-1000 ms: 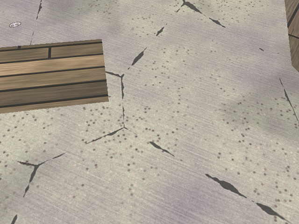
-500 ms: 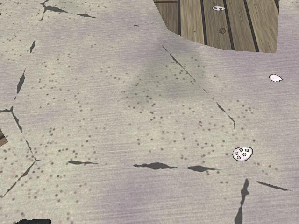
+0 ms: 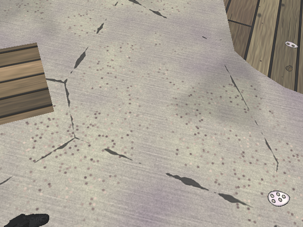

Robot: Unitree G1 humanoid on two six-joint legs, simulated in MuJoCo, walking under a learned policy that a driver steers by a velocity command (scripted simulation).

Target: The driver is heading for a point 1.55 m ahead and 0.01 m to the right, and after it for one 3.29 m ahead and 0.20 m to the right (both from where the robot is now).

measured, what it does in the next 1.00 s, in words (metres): walks ahead: right foot, then left foot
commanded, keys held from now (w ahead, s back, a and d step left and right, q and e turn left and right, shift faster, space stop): q+shift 0.14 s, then w+q+shift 0.14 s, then w+e+shift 0.72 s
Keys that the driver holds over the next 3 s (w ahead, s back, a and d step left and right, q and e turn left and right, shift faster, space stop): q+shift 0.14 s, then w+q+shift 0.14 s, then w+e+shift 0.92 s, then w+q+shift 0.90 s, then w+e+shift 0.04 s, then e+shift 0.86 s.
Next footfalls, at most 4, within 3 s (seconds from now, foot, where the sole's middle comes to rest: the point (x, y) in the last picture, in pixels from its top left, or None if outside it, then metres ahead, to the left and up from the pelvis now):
0.32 right None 0.13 -0.12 -0.78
0.66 left None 0.26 0.18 -0.78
1.10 right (143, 168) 0.69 -0.01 -0.78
1.56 left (148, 92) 1.16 -0.04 -0.78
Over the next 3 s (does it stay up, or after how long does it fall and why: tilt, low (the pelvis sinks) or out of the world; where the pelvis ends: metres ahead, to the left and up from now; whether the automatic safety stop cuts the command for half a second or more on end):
stays up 1.87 -0.10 0.00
